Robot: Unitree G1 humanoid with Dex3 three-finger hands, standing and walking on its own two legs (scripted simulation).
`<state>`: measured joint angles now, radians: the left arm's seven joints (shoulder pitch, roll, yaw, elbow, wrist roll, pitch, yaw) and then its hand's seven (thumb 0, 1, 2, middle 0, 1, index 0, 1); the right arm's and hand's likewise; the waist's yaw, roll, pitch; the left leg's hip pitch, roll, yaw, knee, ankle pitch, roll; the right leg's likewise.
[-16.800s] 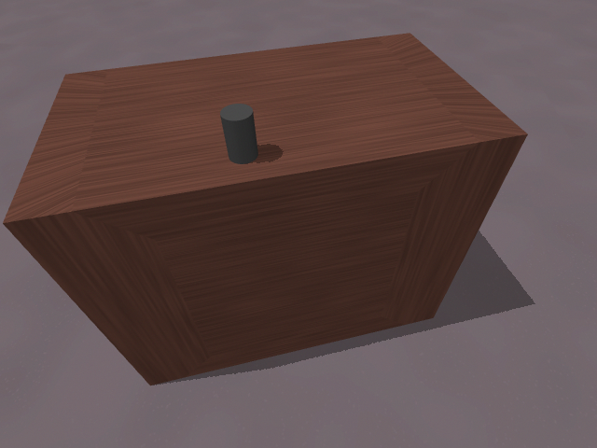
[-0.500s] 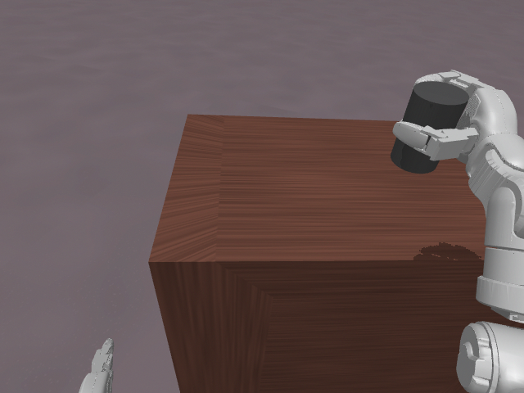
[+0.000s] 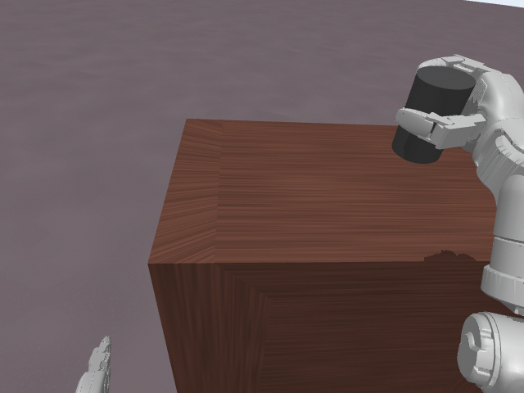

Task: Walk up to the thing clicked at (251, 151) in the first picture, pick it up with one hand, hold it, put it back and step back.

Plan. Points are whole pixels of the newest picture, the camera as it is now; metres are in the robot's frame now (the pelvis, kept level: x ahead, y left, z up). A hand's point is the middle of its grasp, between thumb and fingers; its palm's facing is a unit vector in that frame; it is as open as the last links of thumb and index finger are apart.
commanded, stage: hold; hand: right
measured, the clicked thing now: (429, 116) +0.34 -0.17 +0.33
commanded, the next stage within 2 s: none
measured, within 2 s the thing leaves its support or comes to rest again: neither
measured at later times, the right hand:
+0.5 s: hand (438, 99) +0.35 -0.17 +0.35, palm faces +0.16 +0.99 +0.00, open 9.4 cm
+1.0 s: hand (440, 107) +0.34 -0.18 +0.34, palm faces +0.16 +0.99 -0.01, open 9.4 cm
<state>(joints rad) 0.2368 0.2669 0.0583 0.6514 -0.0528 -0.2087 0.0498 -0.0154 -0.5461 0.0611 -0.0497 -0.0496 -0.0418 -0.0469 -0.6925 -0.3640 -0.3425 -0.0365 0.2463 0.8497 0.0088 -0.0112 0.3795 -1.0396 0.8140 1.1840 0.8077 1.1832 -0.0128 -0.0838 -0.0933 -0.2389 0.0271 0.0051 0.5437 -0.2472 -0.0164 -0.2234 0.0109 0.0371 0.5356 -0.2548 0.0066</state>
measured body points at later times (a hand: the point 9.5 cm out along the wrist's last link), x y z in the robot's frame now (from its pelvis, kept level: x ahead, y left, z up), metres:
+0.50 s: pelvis +0.00 +0.00 +0.00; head -0.06 +0.04 +0.44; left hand +0.18 +0.26 -0.07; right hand +0.33 -0.23 +0.35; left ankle +0.03 +0.13 -0.73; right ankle +0.02 -0.13 -0.73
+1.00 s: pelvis +0.00 +0.00 +0.00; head -0.05 +0.03 +0.44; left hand +0.18 +0.25 -0.07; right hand +0.33 -0.23 +0.34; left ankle +0.03 +0.13 -0.73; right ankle +0.02 -0.13 -0.73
